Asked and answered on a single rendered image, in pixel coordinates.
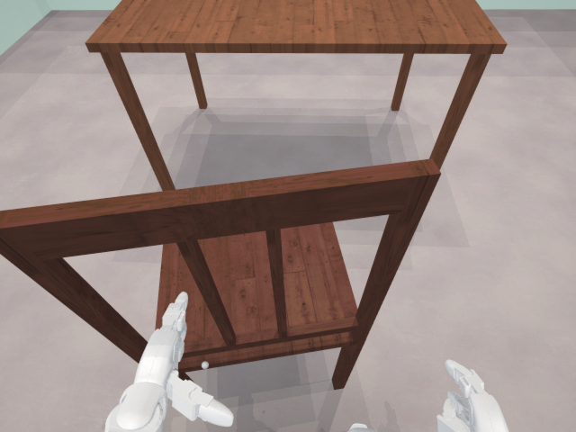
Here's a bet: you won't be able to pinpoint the table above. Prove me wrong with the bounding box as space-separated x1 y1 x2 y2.
85 0 507 191

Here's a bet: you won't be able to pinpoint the left robot hand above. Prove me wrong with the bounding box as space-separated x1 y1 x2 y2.
134 292 234 427

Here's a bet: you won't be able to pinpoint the chair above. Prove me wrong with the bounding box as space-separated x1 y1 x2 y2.
0 158 441 390

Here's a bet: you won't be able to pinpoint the right robot hand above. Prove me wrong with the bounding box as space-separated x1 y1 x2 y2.
437 359 509 432

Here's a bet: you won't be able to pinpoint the robot left forearm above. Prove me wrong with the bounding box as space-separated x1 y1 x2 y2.
105 382 168 432

